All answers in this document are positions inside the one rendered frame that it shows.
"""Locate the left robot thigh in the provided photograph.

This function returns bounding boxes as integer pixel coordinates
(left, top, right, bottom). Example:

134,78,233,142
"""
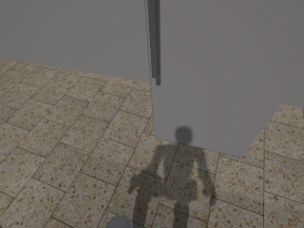
105,216,133,228

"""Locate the fridge door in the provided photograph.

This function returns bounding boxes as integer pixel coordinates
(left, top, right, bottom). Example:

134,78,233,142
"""
145,0,304,157

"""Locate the handle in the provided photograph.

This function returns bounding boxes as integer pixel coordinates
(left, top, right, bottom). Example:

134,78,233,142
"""
147,0,161,79

